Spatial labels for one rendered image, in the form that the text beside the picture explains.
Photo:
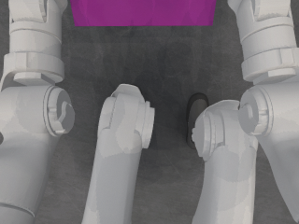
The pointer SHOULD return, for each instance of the robot left forearm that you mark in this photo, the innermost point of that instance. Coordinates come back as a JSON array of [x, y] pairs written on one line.
[[35, 39]]

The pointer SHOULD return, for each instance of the robot right upper arm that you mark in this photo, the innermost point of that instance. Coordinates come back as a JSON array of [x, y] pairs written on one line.
[[270, 112]]

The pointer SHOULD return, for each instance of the left robot shin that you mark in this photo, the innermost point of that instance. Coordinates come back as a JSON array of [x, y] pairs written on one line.
[[109, 104]]

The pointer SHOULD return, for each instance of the robot right forearm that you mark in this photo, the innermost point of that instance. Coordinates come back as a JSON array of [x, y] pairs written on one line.
[[266, 33]]

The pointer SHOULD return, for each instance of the robot left thigh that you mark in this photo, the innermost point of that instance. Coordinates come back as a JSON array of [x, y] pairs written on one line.
[[116, 160]]

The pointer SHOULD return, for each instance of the carton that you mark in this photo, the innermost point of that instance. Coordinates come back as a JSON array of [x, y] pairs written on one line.
[[143, 12]]

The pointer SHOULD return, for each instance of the robot left upper arm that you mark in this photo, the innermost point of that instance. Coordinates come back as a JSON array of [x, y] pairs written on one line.
[[32, 120]]

